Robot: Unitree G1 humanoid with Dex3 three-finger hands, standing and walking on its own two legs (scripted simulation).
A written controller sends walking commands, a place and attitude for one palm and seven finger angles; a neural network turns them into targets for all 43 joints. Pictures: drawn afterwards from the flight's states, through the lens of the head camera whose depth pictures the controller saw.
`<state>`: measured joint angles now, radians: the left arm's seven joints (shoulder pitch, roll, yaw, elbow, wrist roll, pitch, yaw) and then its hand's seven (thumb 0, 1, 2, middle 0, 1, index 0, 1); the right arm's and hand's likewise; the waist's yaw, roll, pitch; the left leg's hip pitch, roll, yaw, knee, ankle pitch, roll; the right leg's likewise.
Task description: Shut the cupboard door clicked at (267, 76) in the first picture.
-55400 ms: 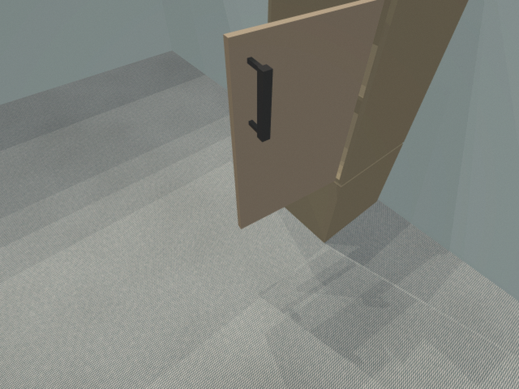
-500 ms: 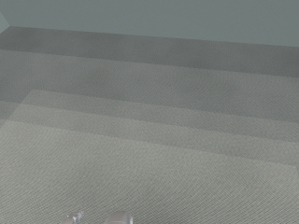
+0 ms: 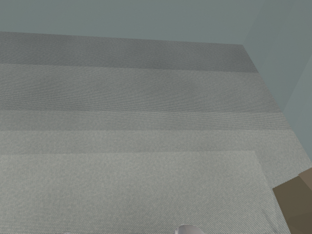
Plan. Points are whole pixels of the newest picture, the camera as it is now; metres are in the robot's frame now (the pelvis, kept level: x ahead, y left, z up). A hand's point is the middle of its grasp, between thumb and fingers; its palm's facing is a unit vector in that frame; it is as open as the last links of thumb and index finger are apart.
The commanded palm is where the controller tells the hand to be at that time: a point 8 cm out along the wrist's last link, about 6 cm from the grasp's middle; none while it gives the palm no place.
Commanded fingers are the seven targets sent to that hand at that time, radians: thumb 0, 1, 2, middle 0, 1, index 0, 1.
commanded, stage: turn to face it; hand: left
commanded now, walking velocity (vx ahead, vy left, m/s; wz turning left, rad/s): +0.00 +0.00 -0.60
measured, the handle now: out of the picture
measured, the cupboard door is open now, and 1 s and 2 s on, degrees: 20 20 20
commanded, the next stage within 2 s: take the last steps up to it in 1.74 s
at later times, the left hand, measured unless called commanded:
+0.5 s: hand (109, 229) +0.15 +0.13 -0.16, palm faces -0.27 -0.93 -0.23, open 7.4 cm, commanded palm none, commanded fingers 0.00 0.90 0.90 -0.20 -0.30 -0.20 -0.30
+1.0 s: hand (129, 200) +0.23 +0.09 -0.16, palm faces -0.54 -0.80 -0.27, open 7.4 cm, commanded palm none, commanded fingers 0.00 0.90 0.90 -0.20 -0.30 -0.20 -0.30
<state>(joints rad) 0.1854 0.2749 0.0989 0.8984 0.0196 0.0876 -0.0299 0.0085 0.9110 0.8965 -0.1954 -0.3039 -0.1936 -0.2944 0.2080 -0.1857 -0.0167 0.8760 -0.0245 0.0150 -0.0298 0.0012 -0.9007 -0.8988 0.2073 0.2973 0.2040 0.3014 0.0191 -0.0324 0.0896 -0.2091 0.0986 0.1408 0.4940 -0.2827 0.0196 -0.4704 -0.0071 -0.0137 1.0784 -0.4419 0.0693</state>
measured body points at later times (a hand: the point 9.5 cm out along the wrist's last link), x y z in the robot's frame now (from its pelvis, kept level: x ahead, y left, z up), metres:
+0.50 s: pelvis +0.01 -0.03 +0.00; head +0.05 -0.05 +0.44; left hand +0.16 +0.18 -0.15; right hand +0.01 -0.31 -0.14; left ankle +0.06 +0.11 -0.69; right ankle -0.02 -0.14 -0.74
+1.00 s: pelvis +0.02 -0.03 -0.02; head +0.04 -0.06 +0.43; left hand +0.26 +0.13 -0.14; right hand -0.09 -0.27 -0.17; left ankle +0.08 +0.09 -0.74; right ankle -0.05 -0.12 -0.75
